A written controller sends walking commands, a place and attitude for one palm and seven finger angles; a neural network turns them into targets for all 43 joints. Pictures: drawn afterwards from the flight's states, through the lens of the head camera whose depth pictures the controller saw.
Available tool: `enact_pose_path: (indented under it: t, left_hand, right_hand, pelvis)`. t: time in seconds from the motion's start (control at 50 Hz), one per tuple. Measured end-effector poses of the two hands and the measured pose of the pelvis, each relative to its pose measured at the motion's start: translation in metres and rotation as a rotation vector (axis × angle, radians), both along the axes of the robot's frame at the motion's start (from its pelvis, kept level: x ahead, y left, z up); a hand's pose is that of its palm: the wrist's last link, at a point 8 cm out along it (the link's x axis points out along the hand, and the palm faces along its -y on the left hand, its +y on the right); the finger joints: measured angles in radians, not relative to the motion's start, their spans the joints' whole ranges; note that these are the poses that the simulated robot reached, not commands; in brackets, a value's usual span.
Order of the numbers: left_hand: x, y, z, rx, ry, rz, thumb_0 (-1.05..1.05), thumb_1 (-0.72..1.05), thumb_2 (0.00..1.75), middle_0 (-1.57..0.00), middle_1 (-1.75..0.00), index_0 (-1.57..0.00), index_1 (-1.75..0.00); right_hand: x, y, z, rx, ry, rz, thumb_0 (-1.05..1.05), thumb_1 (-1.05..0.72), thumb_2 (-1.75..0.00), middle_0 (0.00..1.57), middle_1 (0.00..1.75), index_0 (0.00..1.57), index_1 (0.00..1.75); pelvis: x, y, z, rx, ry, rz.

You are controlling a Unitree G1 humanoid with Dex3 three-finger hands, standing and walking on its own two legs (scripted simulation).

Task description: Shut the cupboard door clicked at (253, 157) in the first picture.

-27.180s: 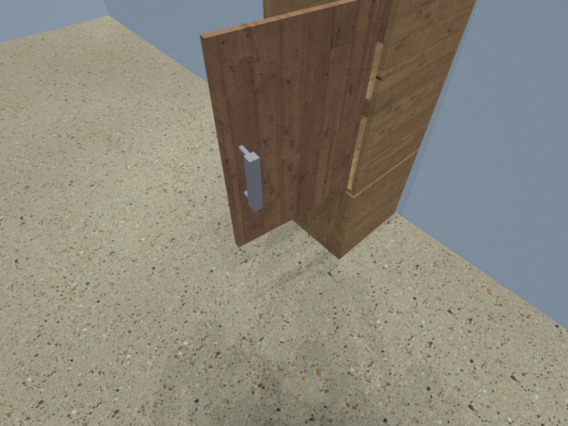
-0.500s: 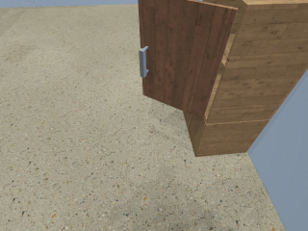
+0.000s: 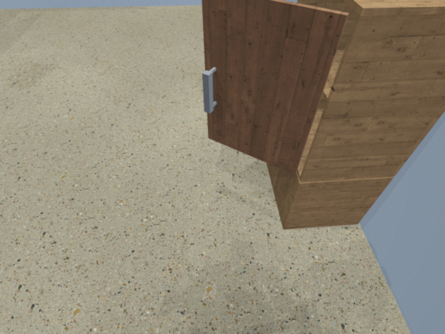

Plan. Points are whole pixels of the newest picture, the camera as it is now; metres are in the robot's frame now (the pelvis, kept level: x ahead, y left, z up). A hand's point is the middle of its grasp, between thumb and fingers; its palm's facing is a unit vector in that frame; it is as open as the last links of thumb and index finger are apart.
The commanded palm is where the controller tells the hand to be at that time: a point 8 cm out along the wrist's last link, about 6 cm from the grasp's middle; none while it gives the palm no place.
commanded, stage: walk to a spot facing it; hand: left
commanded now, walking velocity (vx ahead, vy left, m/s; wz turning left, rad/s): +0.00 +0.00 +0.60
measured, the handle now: (211, 90) +0.91 +0.08 -0.08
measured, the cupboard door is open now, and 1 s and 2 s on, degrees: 54 54 54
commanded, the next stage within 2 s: turn to face it in 1.72 s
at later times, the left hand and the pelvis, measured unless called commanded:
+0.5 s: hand out of the picture +0.00 +0.25 -0.17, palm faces +0.29 -0.92 -0.26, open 7.4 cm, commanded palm none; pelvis -0.02 +0.02 -0.01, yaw +17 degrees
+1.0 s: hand out of the picture -0.11 +0.21 -0.20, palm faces +0.63 -0.74 -0.23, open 7.4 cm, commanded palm none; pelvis -0.02 +0.02 -0.03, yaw +38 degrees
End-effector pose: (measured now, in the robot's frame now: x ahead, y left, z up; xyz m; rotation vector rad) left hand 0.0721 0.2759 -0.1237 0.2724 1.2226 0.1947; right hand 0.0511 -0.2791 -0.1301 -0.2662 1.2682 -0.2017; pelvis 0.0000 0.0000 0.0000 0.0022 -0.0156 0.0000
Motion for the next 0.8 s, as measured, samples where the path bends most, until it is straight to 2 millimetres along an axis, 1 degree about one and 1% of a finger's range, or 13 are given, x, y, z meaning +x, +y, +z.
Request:
enact_pose_path:
  t: [0.08,0.16,0.22,0.28,0.32,0.38,0.46,0.52,0.58,0.62,0.66,0.72,0.8]
  left_hand:
    - [-0.011,-0.006,-0.008,-0.023,-0.008,0.044,0.00,0.90,0.90,-0.20,-0.30,-0.20,-0.30]
    - [-0.035,-0.008,-0.021,-0.057,0.001,0.102,0.00,0.90,0.90,-0.20,-0.30,-0.20,-0.30]
    - [-0.056,-0.003,-0.035,-0.088,0.023,0.149,0.00,0.90,0.90,-0.20,-0.30,-0.20,-0.30]
    - [-0.076,0.006,-0.048,-0.104,0.054,0.197,0.00,0.90,0.90,-0.20,-0.30,-0.20,-0.30]
    - [-0.085,0.010,-0.047,-0.101,0.076,0.223,0.01,0.90,0.90,-0.20,-0.30,-0.20,-0.30]
    - [-0.093,0.015,-0.037,-0.092,0.069,0.259,0.01,0.91,0.90,-0.20,-0.30,-0.20,-0.30]
    - [-0.096,0.017,-0.022,-0.067,0.030,0.297,0.01,0.91,0.90,-0.20,-0.30,-0.20,-0.30]
    - [-0.095,0.015,-0.014,-0.043,-0.006,0.322,0.01,0.91,0.90,-0.20,-0.30,-0.20,-0.30]
    - [-0.096,0.008,-0.008,-0.016,-0.049,0.352,0.01,0.91,0.90,-0.20,-0.30,-0.20,-0.30]
    - [-0.101,0.002,-0.008,0.010,-0.075,0.373,0.01,0.91,0.90,-0.20,-0.30,-0.20,-0.30]
    - [-0.111,-0.007,-0.005,0.017,-0.070,0.402,0.00,0.91,0.90,-0.20,-0.30,-0.20,-0.30]
    - [-0.128,-0.018,-0.002,0.009,-0.048,0.449,0.00,0.91,0.90,-0.20,-0.30,-0.20,-0.30]
    - [-0.145,-0.031,-0.005,-0.016,-0.028,0.506,0.01,0.90,0.90,-0.20,-0.30,-0.20,-0.30]
  right_hand:
    - [-0.007,0.014,-0.010,0.026,0.042,0.016,0.00,-0.90,-0.90,0.20,0.30,0.20,0.29]
    - [-0.010,0.035,-0.014,0.047,0.082,0.041,0.00,-0.90,-0.90,0.20,0.30,0.20,0.29]
    - [-0.008,0.055,-0.017,0.060,0.083,0.073,0.00,-0.90,-0.90,0.20,0.30,0.20,0.29]
    - [-0.006,0.071,-0.026,0.061,0.077,0.113,0.00,-0.90,-0.90,0.20,0.30,0.20,0.29]
    - [-0.007,0.079,-0.024,0.065,0.083,0.133,0.00,-0.90,-0.90,0.20,0.30,0.20,0.29]
    - [-0.008,0.086,-0.021,0.071,0.100,0.167,0.00,-0.90,-0.90,0.20,0.30,0.20,0.29]
    - [0.000,0.085,-0.018,0.078,0.110,0.212,0.00,-0.90,-0.90,0.20,0.30,0.20,0.30]
    - [0.012,0.077,-0.019,0.079,0.105,0.244,0.00,-0.90,-0.90,0.20,0.30,0.20,0.30]
    - [0.029,0.064,-0.024,0.079,0.093,0.280,0.00,-0.90,-0.90,0.20,0.30,0.20,0.30]
    - [0.045,0.056,-0.031,0.080,0.078,0.303,0.00,-0.90,-0.90,0.20,0.30,0.20,0.30]
    - [0.062,0.051,-0.031,0.074,0.066,0.334,0.00,-0.90,-0.90,0.20,0.30,0.20,0.29]
    - [0.087,0.050,-0.025,0.070,0.036,0.379,0.00,-0.90,-0.90,0.20,0.30,0.20,0.29]
    - [0.115,0.062,-0.016,0.070,0.008,0.449,0.00,-0.91,-0.90,0.20,0.30,0.20,0.29]
  pelvis:
    - [-0.004,0.002,-0.005,-0.008,-0.001,0.042]
    - [-0.009,0.010,-0.010,-0.010,-0.013,0.097]
    - [-0.012,0.020,-0.017,-0.010,-0.017,0.145]
    - [-0.016,0.030,-0.028,-0.018,-0.002,0.177]
    - [-0.019,0.032,-0.025,-0.012,0.008,0.192]
    - [-0.022,0.033,-0.018,-0.012,0.028,0.224]
    - [-0.024,0.029,-0.011,-0.022,0.044,0.270]
    - [-0.024,0.021,-0.010,-0.027,0.048,0.309]
    - [-0.023,0.009,-0.013,-0.023,0.050,0.355]
    - [-0.022,0.000,-0.019,-0.005,0.057,0.380]
    - [-0.022,-0.004,-0.017,-0.005,0.045,0.414]
    - [-0.021,-0.007,-0.013,0.004,0.035,0.459]
    - [-0.018,-0.008,-0.009,0.019,0.038,0.526]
